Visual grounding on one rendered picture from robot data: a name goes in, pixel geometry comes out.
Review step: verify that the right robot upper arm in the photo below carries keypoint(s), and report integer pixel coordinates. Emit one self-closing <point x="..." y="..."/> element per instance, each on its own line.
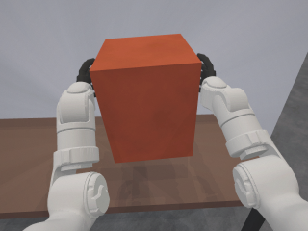
<point x="267" y="185"/>

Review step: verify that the robot left forearm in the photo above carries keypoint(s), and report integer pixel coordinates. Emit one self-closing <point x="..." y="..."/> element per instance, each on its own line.
<point x="75" y="127"/>

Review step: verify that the robot left hand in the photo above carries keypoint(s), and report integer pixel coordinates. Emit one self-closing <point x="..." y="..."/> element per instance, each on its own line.
<point x="84" y="73"/>

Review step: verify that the carton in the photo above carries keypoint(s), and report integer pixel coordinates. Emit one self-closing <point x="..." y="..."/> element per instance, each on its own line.
<point x="147" y="91"/>

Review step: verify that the left robot upper arm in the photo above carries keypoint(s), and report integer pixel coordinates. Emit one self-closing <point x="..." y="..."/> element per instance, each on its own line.
<point x="75" y="202"/>

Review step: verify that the robot right hand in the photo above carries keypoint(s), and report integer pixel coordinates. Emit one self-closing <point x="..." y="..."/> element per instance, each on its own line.
<point x="206" y="67"/>

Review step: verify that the robot right forearm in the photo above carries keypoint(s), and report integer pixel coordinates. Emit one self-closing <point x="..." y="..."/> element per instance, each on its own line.
<point x="244" y="135"/>

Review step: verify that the table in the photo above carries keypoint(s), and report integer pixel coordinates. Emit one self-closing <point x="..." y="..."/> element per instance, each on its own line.
<point x="203" y="180"/>

